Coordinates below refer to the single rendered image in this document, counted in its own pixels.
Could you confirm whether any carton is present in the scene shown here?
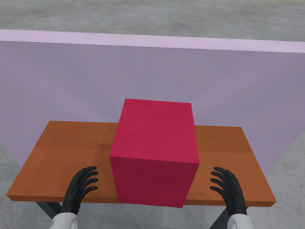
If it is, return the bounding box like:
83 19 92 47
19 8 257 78
109 98 200 208

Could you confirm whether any table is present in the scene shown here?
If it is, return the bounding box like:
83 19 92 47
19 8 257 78
6 120 276 229

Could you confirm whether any right robot forearm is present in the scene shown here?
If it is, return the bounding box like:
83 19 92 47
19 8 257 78
227 214 255 229

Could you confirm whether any left robot forearm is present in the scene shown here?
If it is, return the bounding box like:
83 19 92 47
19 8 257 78
50 212 79 229

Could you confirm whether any left robot hand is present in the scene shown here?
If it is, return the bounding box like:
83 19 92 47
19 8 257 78
60 166 98 215

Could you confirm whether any right robot hand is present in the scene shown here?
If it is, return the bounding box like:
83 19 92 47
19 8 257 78
210 167 247 217

